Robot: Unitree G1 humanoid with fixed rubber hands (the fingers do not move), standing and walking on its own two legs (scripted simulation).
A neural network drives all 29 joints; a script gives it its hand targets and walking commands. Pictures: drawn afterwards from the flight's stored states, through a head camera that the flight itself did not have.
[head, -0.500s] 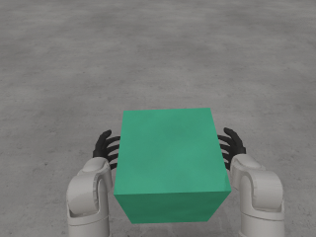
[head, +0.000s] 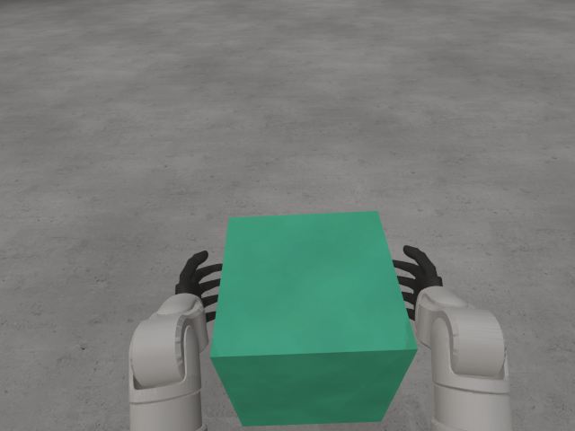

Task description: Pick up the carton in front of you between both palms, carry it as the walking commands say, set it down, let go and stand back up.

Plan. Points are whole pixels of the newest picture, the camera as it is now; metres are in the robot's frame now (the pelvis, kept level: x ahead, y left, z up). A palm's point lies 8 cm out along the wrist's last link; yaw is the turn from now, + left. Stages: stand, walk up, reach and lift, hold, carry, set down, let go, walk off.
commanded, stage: carry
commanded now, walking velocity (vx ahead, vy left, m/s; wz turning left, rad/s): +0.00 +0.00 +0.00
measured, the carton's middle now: (307, 322) +0.29 +0.00 +0.02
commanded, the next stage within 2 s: hold in 1.58 s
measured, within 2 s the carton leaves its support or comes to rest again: neither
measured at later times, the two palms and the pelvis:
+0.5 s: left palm (179, 326) +0.25 +0.16 +0.09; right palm (421, 323) +0.24 -0.13 +0.08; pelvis -0.02 +0.01 +0.00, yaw +0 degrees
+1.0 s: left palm (182, 354) +0.23 +0.17 +0.05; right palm (416, 352) +0.23 -0.13 +0.04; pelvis -0.05 +0.02 +0.00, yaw +0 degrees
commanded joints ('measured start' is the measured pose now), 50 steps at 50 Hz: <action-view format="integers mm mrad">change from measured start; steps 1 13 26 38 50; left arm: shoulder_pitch -474 -460 -453 -441 -496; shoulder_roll -906 -901 -903 -856 -842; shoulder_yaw -731 -735 -732 -654 -453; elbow -38 -74 37 145 398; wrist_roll -414 -419 -376 -279 -112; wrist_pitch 12 12 -31 -207 -456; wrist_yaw -257 -253 -263 -267 -279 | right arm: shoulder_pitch -482 -474 -476 -457 -518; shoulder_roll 899 893 897 855 842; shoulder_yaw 714 721 728 652 468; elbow -51 -91 14 127 367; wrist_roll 418 420 384 281 125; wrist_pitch -2 -3 -44 -221 -471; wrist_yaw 261 255 268 267 276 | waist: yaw -3 -6 -4 -3 -5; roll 27 16 -2 -8 -14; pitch -223 -229 -155 -141 -151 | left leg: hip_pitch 13 18 -51 -85 -113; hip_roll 109 107 93 89 83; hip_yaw -53 -60 -74 -85 -93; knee -11 -9 -76 -113 -113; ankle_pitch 750 674 399 248 198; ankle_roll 7 33 47 61 67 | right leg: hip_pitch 205 202 188 181 173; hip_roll -106 -113 -125 -128 -129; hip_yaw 99 105 126 138 143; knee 36 42 -32 -77 -89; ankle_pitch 596 455 329 223 194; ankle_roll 0 3 8 8 9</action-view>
